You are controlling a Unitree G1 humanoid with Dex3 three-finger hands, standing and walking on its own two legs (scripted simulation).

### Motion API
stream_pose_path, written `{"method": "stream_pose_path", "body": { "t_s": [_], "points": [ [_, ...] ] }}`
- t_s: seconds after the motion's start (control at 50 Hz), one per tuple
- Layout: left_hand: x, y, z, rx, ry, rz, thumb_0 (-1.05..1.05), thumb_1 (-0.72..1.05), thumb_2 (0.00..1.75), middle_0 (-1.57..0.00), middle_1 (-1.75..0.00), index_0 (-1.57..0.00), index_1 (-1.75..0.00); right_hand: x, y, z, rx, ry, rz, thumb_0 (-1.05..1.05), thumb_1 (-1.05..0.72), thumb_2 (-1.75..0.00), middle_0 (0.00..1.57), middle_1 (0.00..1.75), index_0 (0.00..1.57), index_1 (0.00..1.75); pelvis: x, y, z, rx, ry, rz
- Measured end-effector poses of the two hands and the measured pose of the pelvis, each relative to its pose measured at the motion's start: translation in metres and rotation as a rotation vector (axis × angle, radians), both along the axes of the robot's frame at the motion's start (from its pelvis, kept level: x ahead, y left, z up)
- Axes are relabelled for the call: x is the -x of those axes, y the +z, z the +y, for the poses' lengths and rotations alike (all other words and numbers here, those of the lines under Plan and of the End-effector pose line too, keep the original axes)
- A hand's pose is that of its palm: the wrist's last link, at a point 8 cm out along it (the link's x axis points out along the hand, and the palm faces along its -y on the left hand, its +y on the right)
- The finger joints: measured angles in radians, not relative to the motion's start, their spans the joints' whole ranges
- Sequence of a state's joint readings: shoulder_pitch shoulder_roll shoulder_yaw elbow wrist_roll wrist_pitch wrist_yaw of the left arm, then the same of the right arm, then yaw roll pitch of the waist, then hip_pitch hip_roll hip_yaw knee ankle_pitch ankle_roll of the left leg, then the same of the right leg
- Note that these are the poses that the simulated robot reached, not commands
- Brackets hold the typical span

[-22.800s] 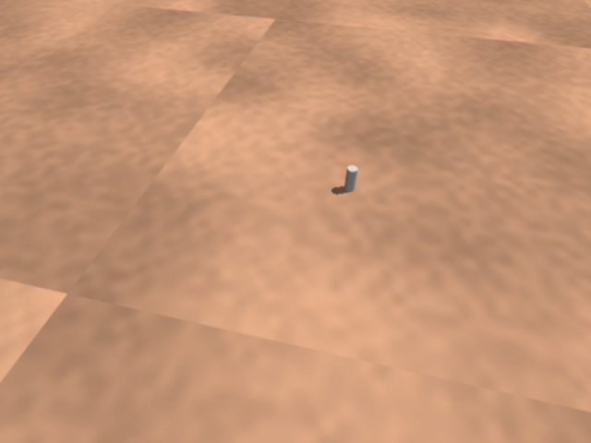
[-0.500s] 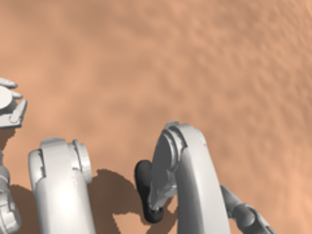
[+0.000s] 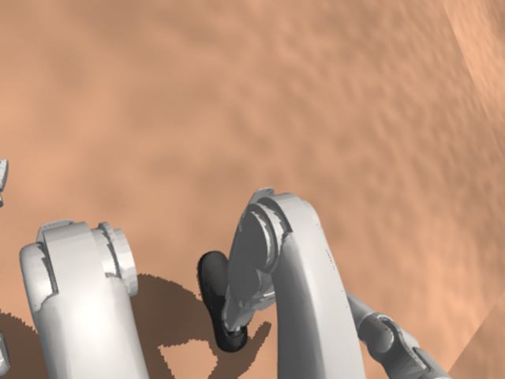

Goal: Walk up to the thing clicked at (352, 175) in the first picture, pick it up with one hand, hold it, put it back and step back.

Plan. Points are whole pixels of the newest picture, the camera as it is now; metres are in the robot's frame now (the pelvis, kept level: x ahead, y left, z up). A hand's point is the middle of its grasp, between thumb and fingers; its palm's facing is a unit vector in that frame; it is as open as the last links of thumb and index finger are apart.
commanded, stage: lower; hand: left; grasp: from the side
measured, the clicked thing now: out of the picture +0.41 +0.28 -0.19
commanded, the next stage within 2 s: loosen in 0.52 s
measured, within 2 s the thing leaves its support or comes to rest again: rests again in 0.64 s
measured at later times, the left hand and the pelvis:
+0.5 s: hand out of the picture +0.41 +0.26 -0.18, palm faces +0.31 -0.95 +0.00, open 7.1 cm; pelvis +0.00 +0.01 +0.00, yaw -2 degrees
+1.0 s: hand out of the picture +0.41 +0.26 -0.18, palm faces +0.31 -0.95 +0.01, open 10.0 cm; pelvis -0.01 +0.01 +0.00, yaw -2 degrees
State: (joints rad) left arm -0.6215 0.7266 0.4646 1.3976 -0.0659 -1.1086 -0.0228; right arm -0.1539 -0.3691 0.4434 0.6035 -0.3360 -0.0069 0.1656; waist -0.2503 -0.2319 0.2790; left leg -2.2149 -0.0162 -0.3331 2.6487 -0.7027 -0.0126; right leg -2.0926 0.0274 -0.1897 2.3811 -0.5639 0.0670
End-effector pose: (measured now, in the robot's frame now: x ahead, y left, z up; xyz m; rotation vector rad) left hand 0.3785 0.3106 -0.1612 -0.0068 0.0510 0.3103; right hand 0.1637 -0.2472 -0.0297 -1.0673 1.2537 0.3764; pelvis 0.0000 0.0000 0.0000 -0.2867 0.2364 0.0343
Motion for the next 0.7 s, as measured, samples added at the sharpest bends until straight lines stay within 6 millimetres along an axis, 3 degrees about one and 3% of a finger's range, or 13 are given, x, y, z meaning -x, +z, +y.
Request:
{"method": "stream_pose_path", "body": {
  "t_s": [0.7],
  "points": [
    [0.005,-0.023,-0.004,-0.001,0.004,-0.004,0.00,-0.06,1.15,-0.92,-1.09,-0.90,-1.10,0.008,0.012,0.009,0.054,0.060,0.032,0.00,-0.90,-0.90,0.20,0.30,0.21,0.30,0.004,-0.002,0.006,0.041,-0.025,-0.050]
  ]
}}
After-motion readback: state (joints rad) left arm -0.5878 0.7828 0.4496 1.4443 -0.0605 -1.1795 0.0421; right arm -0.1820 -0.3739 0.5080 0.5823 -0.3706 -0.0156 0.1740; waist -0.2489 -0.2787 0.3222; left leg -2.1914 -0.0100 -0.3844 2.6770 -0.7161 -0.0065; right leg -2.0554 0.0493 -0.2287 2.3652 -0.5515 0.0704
